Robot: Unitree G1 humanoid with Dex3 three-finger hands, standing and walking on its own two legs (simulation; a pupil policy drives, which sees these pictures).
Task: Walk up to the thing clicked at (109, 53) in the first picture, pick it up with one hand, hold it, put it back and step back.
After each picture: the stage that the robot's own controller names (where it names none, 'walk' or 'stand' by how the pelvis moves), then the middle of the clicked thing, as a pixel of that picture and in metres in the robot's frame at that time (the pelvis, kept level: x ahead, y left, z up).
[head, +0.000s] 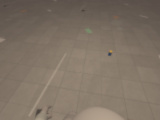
stand; (110, 53) +1.40 -0.44 -0.72
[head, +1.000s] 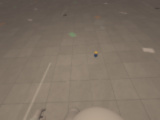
walk; (95, 54) +1.32 -0.01 -0.69
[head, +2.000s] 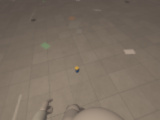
walk; (77, 69) +0.81 +0.26 -0.72
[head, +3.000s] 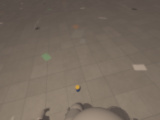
walk; (77, 88) +0.51 +0.24 -0.71
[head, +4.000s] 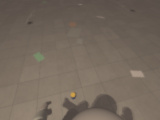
stand; (73, 95) +0.37 +0.20 -0.71
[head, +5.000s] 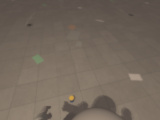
stand; (71, 99) +0.35 +0.21 -0.72
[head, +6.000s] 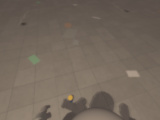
stand; (70, 98) +0.33 +0.22 -0.72
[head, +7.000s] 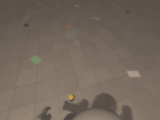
stand; (71, 98) +0.35 +0.22 -0.73
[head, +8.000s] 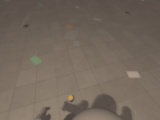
stand; (71, 98) +0.35 +0.22 -0.73
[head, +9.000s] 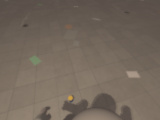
go down; (70, 99) +0.34 +0.22 -0.73
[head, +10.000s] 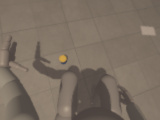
go down; (63, 60) +0.44 +0.22 -0.36
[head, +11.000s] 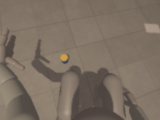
go down; (64, 59) +0.45 +0.22 -0.31
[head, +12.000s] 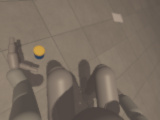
close in; (39, 53) +0.44 +0.26 -0.23
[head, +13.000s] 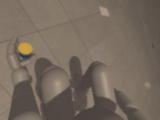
close; (25, 51) +0.43 +0.27 -0.23
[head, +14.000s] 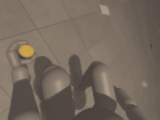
lift; (26, 52) +0.41 +0.26 -0.23
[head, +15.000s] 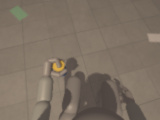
lift; (60, 68) +0.32 +0.21 -0.04
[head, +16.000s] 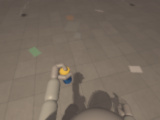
hold; (66, 75) +0.32 +0.18 -0.01
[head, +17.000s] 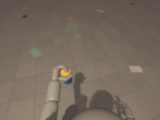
hold; (66, 76) +0.31 +0.17 -0.02
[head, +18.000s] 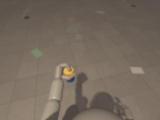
crouch; (69, 74) +0.32 +0.16 +0.00
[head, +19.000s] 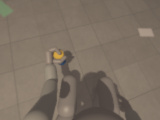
crouch; (60, 58) +0.42 +0.21 -0.10
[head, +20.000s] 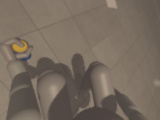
lower; (22, 51) +0.43 +0.27 -0.23
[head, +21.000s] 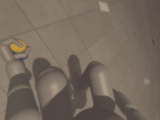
lower; (20, 51) +0.43 +0.28 -0.23
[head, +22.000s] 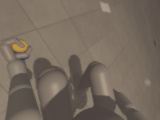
lower; (21, 50) +0.43 +0.28 -0.23
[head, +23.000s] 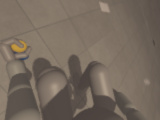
lower; (21, 51) +0.43 +0.28 -0.23
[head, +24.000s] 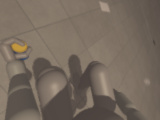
loosen; (21, 51) +0.43 +0.28 -0.23
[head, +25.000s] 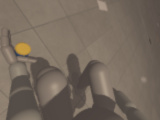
withdraw; (22, 52) +0.42 +0.26 -0.23
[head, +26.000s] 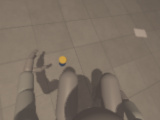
walk; (62, 61) +0.42 +0.22 -0.29
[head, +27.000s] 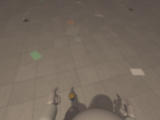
stand; (71, 97) +0.35 +0.19 -0.65
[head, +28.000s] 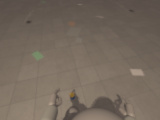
stand; (72, 96) +0.38 +0.20 -0.67
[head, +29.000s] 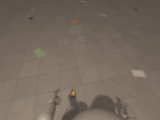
stand; (72, 94) +0.37 +0.19 -0.68
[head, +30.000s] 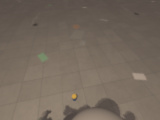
walk; (74, 97) +0.37 +0.20 -0.72
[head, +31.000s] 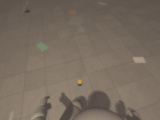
walk; (79, 82) +0.48 +0.13 -0.71
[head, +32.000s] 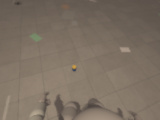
walk; (74, 68) +0.71 +0.18 -0.70
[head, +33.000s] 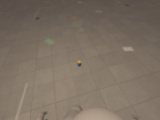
stand; (79, 63) +0.97 +0.26 -0.71
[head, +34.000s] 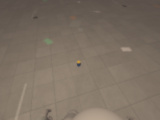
stand; (78, 63) +0.99 +0.22 -0.72
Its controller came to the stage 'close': yes
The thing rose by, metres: 0.71
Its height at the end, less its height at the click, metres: +0.00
